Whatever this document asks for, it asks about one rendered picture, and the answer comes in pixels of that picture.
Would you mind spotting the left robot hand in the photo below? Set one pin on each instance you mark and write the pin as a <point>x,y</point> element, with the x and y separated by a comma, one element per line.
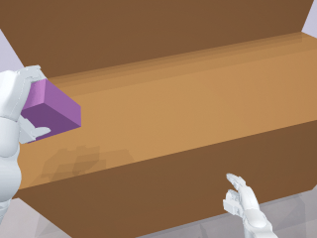
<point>14,90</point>

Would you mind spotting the right robot hand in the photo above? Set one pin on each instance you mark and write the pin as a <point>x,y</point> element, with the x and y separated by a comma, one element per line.
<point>238,202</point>

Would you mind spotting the sponge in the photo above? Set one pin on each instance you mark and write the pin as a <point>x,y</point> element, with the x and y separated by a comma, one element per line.
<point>47,106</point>

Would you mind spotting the robot left forearm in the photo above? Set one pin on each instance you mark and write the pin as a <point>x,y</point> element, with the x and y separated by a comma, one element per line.
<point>10,173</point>

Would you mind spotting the robot right forearm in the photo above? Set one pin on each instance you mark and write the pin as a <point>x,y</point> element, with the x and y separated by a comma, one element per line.
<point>256,225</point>

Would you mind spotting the table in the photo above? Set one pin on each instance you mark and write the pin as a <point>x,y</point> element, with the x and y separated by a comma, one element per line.
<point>174,95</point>

